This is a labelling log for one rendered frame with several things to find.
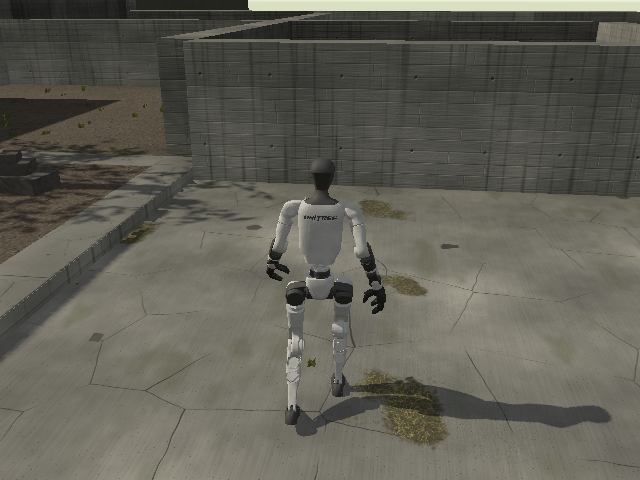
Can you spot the robot left upper arm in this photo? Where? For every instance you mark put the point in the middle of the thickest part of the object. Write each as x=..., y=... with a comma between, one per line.
x=289, y=210

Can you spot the left robot forearm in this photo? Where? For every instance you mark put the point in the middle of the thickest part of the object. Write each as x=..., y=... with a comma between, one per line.
x=273, y=257

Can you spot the robot right upper arm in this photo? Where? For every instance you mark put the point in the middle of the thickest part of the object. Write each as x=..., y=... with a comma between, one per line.
x=352, y=212

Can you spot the right robot shin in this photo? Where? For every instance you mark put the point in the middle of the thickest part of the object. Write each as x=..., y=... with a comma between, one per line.
x=339, y=354

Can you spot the robot right foot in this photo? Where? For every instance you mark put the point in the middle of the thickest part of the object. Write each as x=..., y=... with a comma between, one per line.
x=337, y=389

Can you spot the right robot forearm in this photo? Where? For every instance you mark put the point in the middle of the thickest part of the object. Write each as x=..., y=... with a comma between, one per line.
x=371, y=270

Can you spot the robot left hand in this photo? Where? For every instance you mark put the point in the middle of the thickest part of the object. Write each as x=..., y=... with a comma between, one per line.
x=275, y=276

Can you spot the robot right hand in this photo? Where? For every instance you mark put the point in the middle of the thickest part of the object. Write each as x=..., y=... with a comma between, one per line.
x=380, y=299

